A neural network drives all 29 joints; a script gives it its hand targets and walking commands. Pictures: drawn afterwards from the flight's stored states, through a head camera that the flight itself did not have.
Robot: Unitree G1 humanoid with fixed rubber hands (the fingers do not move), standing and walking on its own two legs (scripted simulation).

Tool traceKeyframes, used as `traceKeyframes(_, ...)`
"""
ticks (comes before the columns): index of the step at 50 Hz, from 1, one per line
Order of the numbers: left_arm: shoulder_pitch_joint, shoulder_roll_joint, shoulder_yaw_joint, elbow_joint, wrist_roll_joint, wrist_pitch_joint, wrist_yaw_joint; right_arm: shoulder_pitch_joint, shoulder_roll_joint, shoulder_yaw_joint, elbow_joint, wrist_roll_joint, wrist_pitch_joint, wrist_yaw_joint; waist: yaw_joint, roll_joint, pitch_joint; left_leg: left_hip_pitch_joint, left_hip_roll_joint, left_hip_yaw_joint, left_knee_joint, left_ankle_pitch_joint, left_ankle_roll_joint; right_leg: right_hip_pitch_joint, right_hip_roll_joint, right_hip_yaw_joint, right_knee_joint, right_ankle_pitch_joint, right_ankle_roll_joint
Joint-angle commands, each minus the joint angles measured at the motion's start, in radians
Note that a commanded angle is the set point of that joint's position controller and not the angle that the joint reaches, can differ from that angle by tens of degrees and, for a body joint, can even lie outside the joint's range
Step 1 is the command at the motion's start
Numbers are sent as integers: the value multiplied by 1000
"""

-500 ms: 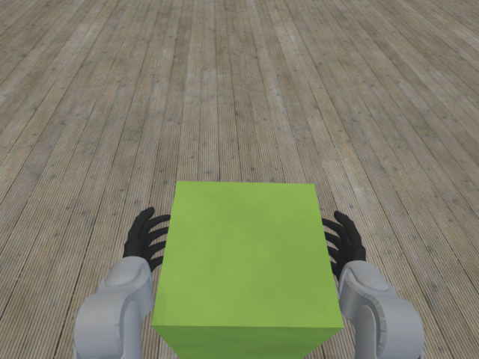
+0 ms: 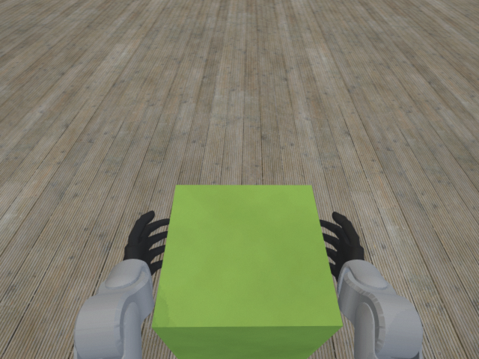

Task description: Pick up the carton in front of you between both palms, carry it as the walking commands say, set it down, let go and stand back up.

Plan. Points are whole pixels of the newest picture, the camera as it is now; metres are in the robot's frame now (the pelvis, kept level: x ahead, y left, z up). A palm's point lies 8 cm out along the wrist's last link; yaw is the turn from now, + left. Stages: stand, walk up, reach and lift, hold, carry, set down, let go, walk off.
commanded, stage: carry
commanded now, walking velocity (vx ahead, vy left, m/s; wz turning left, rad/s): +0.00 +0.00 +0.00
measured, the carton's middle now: (243, 279) +0.24 +0.00 +0.02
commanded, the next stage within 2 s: hold in 1.20 s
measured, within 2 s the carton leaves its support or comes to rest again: neither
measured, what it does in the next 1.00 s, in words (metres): shifts its weight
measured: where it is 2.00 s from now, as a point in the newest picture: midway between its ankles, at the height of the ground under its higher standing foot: outside the picture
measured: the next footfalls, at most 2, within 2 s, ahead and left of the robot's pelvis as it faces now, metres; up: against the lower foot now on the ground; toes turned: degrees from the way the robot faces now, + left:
none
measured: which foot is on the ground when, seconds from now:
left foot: down 0.00-1.00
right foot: down 0.00-1.00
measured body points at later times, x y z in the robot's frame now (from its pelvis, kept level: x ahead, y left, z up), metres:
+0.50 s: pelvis -0.04 +0.01 +0.00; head -0.06 +0.01 +0.45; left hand +0.22 +0.16 +0.06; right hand +0.22 -0.14 +0.05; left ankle -0.11 +0.12 -0.74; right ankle -0.03 -0.11 -0.74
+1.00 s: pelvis -0.08 +0.02 +0.00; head -0.09 +0.01 +0.45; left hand +0.23 +0.17 +0.03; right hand +0.23 -0.14 +0.02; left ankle -0.11 +0.12 -0.74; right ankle -0.03 -0.11 -0.74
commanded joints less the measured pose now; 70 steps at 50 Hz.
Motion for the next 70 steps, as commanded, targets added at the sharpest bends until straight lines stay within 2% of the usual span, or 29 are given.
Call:
traceKeyframes(1, -286, -616, -528, -69, -147, 1, -15, -274, 599, 528, -83, 139, 1, 17, -6, -3, -140, 30, 72, -33, 28, 745, 18, 156, -79, 54, -5, 651, -3)
traceKeyframes(3, -304, -616, -535, -93, -160, -1, -16, -279, 630, 515, -77, 158, -2, 18, -10, -13, -162, 11, 57, -43, -2, 625, 8, 193, -103, 74, 5, 723, -13)
traceKeyframes(5, -299, -646, -541, -93, -162, -4, -16, -281, 628, 524, -77, 159, -2, 18, -5, 19, -185, 46, 67, -42, -15, 645, 13, 168, -100, 82, 12, 666, -24)
traceKeyframes(7, -269, -632, -521, -45, -135, 1, -13, -306, 599, 550, -101, 166, 0, 22, -7, -37, -160, 49, 63, -35, -5, 695, 11, 146, -91, 73, 17, 674, -22)
traceKeyframes(9, -290, -606, -524, -71, -140, -3, -21, -281, 607, 538, -65, 159, 1, 29, -9, 7, -179, 85, 73, -28, 6, 740, 14, 136, -90, 65, 27, 613, -13)
traceKeyframes(10, -303, -617, -541, -58, -145, -2, -23, -271, 598, 532, -51, 149, -2, 33, -11, 51, -154, 61, 79, -28, -10, 697, 10, 116, -94, 75, 10, 504, -7)
traceKeyframes(13, -315, -579, -514, -12, -122, -8, -40, -317, 582, 535, -20, 140, -4, 49, -8, -25, -120, 23, 83, -33, -18, 607, 22, 115, -92, 63, 12, 476, -1)
traceKeyframes(16, -366, -606, -557, 51, -129, -26, -80, -381, 598, 554, 15, 136, -28, 82, -13, 10, -110, -6, 76, -20, -9, 503, 23, 139, -109, 92, -3, 464, -10)
traceKeyframes(18, -386, -574, -527, 81, -121, -50, -101, -375, 582, 527, 87, 115, -42, 102, -14, -20, -111, -7, 74, -23, -23, 469, 27, 126, -104, 82, -9, 414, -12)
traceKeyframes(23, -424, -560, -489, 183, -84, -105, -132, -427, 580, 489, 183, 91, -100, 134, -11, 12, -119, -3, 69, -35, -68, 358, 25, 133, -104, 89, -38, 336, -7)
traceKeyframes(25, -448, -560, -481, 209, -72, -126, -144, -444, 604, 486, 255, 84, -115, 151, -11, -43, -116, -7, 74, -30, -69, 295, 35, 127, -97, 73, -39, 340, 1)
traceKeyframes(28, -475, -563, -431, 311, -41, -167, -158, -519, 570, 437, 283, 48, -165, 164, -6, -55, -52, -63, 75, -40, -96, 183, 47, 89, -105, 101, -76, 256, -9)
traceKeyframes(30, -522, -581, -417, 348, -32, -201, -180, -520, 589, 425, 335, 37, -196, 183, -15, 3, -88, -57, 64, -31, -75, 191, 46, 108, -111, 109, -73, 292, -11)
traceKeyframes(33, -537, -635, -403, 419, -10, -255, -212, -556, 639, 421, 405, 33, -247, 212, -11, -50, -114, -83, 78, -54, -86, 184, 59, 141, -114, 91, -73, 271, 5)
traceKeyframes(34, -567, -620, -393, 442, 1, -276, -219, -552, 645, 387, 473, 15, -264, 224, -14, 1, -69, -91, 66, -41, -105, 119, 57, 72, -120, 121, -83, 216, -7)
traceKeyframes(36, -604, -629, -352, 509, 30, -318, -237, -616, 651, 379, 503, 4, -312, 240, -2, -27, -85, -79, 69, -52, -112, 82, 58, 80, -111, 109, -97, 190, -11)
traceKeyframes(40, -625, -680, -324, 664, 48, -408, -275, -663, 682, 348, 606, -25, -405, 269, -13, 3, -95, -73, 70, -52, -94, 159, 60, 94, -107, 103, -85, 253, -3)
traceKeyframes(43, -697, -733, -325, 702, 45, -475, -301, -692, 750, 342, 710, -27, -464, 302, -8, -12, -141, -59, 65, -41, -85, 210, 51, 107, -92, 70, -56, 257, 2)
traceKeyframes(46, -729, -762, -359, 697, 23, -508, -318, -736, 797, 373, 689, 0, -495, 315, -15, -33, -161, -38, 59, -58, -71, 242, 60, 86, -106, 84, -49, 245, 8)
traceKeyframes(53, -715, -862, -399, 660, -3, -457, -347, -706, 870, 423, 632, 7, -452, 331, -11, 5, -162, -84, 72, -53, -54, 144, 56, 122, -119, 92, -79, 247, -5)
traceKeyframes(56, -695, -870, -391, 646, -12, -443, -344, -705, 852, 417, 619, 4, -432, 328, -11, -43, -177, -67, 69, -58, -50, 222, 53, 108, -121, 88, -53, 265, -4)
traceKeyframes(60, -699, -859, -376, 658, 8, -439, -338, -708, 858, 413, 625, 2, -428, 327, -11, -4, -141, -85, 70, -61, -56, 211, 58, 89, -120, 105, -66, 299, -3)
traceKeyframes(61, -590, -876, -388, 679, 23, -452, -350, -570, 925, 405, 602, 4, -424, 336, 10, 9, -114, -77, -176, -253, -130, 583, 74, 413, 163, 224, -103, 557, -4)
traceKeyframes(63, -640, -834, -372, 621, 54, -478, -345, -672, 862, 396, 508, -15, -441, 340, 14, -27, -124, 5, -168, -274, -144, 622, 69, 401, 178, 229, -112, 499, 6)
traceKeyframes(64, -628, -839, -318, 670, 76, -477, -333, -671, 832, 390, 536, 0, -445, 336, -5, 59, -152, 74, -199, -257, -131, 525, 66, 392, 161, 262, -118, 488, 2)
traceKeyframes(65, -635, -842, -339, 621, 56, -486, -337, -645, 838, 400, 581, -15, -446, 348, 10, 27, -131, 48, -195, -258, -161, 378, 69, 411, 159, 251, -143, 363, 6)
traceKeyframes(68, -732, -834, -296, 697, 65, -487, -356, -673, 843, 357, 633, -42, -440, 347, -21, -16, -46, -34, -193, -247, -171, 343, 64, 403, 162, 253, -163, 345, 8)
traceKeyframes(69, -682, -849, -321, 717, 43, -489, -362, -690, 898, 375, 642, -16, -443, 351, 27, -70, -66, 6, -181, -271, -186, 303, 80, 388, 174, 238, -151, 287, 15)
traceKeyframes(70, -708, -862, -328, 734, 40, -482, -370, -662, 874, 360, 656, -34, -443, 349, -40, 4, -62, -36, -191, -255, -185, 299, 63, 444, 162, 257, -164, 321, 2)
